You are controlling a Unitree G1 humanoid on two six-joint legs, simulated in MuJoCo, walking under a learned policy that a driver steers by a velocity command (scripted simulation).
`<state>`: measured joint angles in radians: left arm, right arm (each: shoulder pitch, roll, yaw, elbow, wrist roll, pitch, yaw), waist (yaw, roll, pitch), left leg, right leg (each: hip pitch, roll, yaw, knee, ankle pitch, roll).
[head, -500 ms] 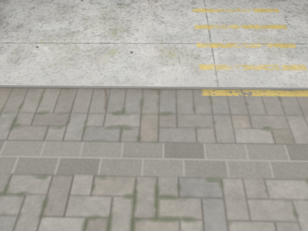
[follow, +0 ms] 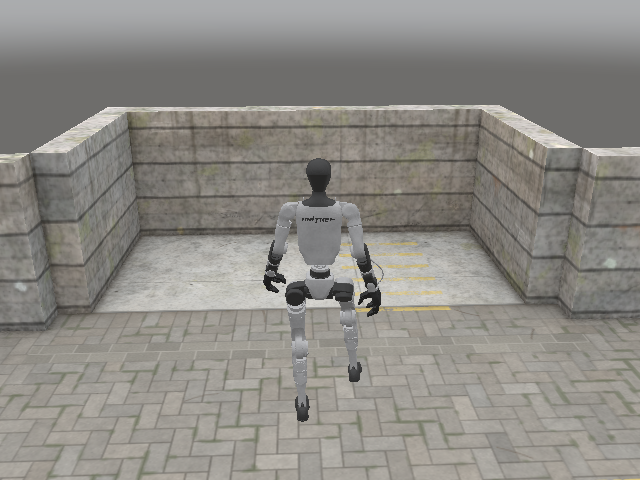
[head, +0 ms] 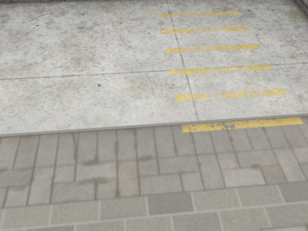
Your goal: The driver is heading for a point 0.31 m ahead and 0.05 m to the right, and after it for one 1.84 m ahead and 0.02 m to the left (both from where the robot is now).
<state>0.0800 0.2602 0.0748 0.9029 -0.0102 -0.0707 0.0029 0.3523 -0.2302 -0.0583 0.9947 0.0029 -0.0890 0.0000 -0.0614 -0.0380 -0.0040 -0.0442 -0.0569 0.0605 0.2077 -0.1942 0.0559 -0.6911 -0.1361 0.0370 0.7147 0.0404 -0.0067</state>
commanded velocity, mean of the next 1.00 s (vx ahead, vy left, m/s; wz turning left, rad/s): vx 0.23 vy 0.00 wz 0.00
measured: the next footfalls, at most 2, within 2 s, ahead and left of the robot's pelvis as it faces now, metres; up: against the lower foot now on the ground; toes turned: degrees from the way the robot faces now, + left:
right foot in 0.18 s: +0.29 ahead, -0.15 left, +0.00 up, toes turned -3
left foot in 0.62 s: +0.45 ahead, +0.07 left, +0.00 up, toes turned +3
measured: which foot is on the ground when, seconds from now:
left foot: down 0.00-0.18, up 0.20-0.60, down 0.62-1.00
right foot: up 0.00-0.16, down 0.18-1.00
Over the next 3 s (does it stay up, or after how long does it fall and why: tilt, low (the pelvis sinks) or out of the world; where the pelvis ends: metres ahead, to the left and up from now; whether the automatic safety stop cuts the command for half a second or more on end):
stays up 1.29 -0.11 -0.02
